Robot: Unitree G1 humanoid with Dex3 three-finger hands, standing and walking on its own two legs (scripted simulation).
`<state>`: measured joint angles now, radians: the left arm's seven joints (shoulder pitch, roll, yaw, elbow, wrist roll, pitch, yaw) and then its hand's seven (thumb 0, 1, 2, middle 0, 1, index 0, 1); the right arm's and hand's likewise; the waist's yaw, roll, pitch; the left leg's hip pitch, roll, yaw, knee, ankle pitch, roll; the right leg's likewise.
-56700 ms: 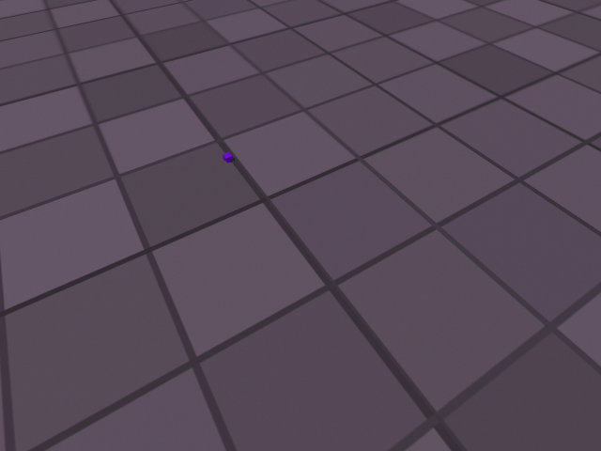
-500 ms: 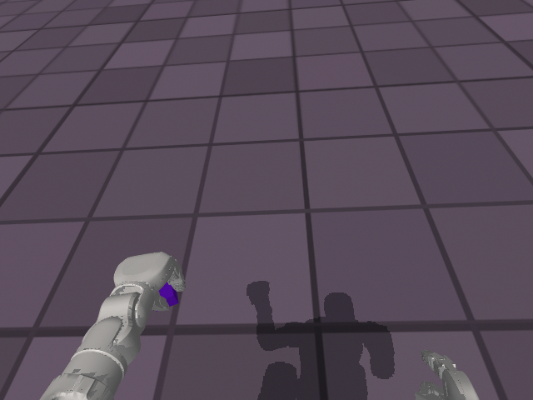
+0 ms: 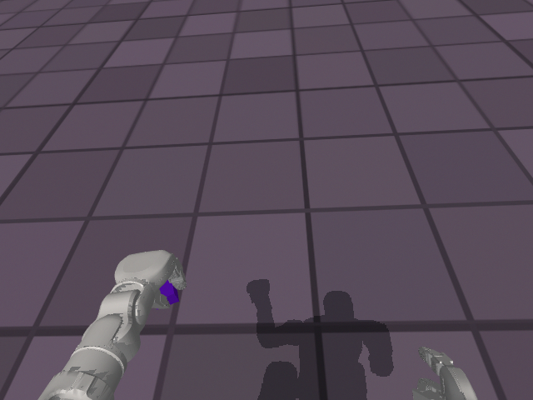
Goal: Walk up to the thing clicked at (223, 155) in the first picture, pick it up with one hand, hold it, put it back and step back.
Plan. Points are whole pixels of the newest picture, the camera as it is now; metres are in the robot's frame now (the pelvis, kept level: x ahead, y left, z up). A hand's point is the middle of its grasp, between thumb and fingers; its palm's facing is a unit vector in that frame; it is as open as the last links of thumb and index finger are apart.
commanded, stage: hold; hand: left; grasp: from above
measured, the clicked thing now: (164, 293) +0.32 +0.23 -0.08
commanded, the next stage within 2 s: crouch in 0.22 s
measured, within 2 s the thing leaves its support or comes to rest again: rests again in 1.80 s
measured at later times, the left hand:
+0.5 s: hand (157, 292) +0.30 +0.23 -0.04, palm faces -0.43 -0.07 -0.90, open 5.2 cm
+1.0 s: hand (183, 310) +0.35 +0.24 -0.24, palm faces -0.42 +0.03 -0.91, open 5.3 cm
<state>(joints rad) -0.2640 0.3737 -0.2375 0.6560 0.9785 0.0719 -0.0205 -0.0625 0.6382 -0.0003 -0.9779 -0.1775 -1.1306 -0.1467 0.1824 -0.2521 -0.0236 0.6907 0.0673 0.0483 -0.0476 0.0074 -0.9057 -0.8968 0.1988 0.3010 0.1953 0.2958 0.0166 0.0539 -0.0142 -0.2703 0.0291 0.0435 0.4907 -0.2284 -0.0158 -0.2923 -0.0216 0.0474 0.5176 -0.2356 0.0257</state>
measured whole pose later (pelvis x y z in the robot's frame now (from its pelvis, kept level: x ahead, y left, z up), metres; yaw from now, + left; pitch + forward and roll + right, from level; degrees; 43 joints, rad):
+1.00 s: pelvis -0.03 +0.01 -0.13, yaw +1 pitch +25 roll -2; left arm -0.66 0.40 -0.12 1.22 1.14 0.00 0.36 -0.06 0.64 0.00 -1.01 -0.12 -1.14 -0.10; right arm 0.24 -0.28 -0.08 0.72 -0.01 0.00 -0.01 0.00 -0.89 -0.89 0.20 0.30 0.20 0.30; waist -0.11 0.02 -0.17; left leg -1.27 0.04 -0.02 1.35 -0.52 -0.01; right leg -1.25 -0.01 0.01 1.32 -0.51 0.04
